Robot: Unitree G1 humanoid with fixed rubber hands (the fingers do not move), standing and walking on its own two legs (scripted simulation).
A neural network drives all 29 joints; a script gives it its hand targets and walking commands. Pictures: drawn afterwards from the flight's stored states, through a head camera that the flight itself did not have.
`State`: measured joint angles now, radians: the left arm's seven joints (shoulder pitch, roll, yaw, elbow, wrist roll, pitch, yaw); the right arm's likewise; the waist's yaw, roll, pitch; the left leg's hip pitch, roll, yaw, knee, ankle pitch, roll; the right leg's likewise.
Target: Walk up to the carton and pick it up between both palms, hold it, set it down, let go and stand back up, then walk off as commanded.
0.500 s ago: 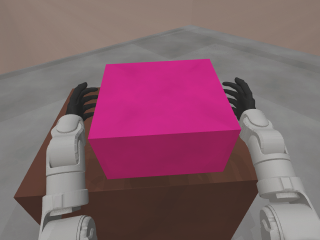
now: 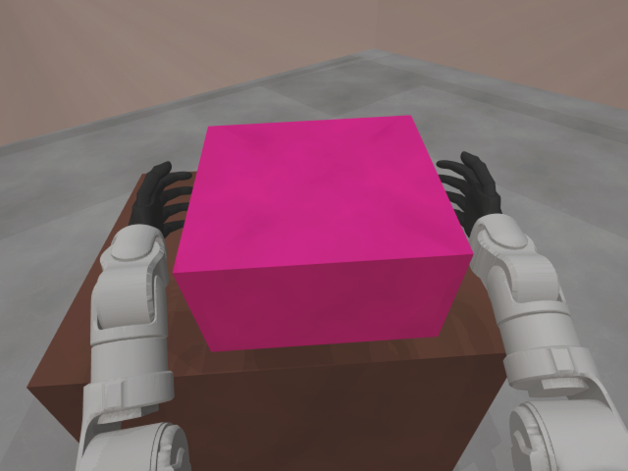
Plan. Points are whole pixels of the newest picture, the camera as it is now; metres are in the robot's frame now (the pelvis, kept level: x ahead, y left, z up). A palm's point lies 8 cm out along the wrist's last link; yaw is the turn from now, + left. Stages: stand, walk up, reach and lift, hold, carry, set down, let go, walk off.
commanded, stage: hold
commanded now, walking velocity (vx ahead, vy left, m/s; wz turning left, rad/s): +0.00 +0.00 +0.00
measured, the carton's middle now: (317, 226) +0.42 +0.00 +0.14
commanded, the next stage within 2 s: none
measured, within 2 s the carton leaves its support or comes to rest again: neither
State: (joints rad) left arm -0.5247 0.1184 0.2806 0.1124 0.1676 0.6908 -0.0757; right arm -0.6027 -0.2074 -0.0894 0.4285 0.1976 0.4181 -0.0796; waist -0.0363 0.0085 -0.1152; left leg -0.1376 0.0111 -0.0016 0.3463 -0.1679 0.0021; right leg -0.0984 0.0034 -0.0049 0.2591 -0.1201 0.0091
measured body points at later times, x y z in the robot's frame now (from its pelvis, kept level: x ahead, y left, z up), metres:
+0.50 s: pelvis +0.00 +0.00 +0.00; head -0.06 +0.01 +0.45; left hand +0.36 +0.20 +0.21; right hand +0.37 -0.20 +0.20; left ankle +0.01 +0.11 -0.75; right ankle +0.02 -0.13 -0.75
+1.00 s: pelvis +0.00 +0.00 +0.00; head -0.06 +0.01 +0.45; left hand +0.36 +0.20 +0.21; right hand +0.37 -0.20 +0.20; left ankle +0.01 +0.11 -0.75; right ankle +0.02 -0.13 -0.75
